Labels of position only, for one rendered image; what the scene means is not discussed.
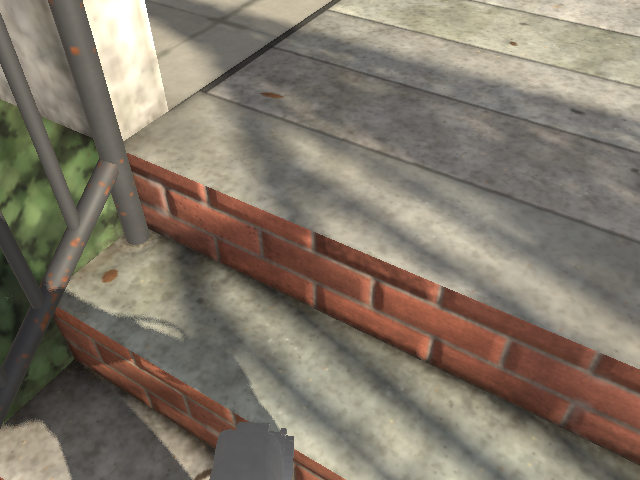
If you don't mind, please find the left robot shin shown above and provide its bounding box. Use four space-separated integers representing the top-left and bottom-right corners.
213 429 234 464

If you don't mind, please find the left robot thigh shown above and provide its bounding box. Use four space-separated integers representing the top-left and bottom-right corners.
209 422 294 480

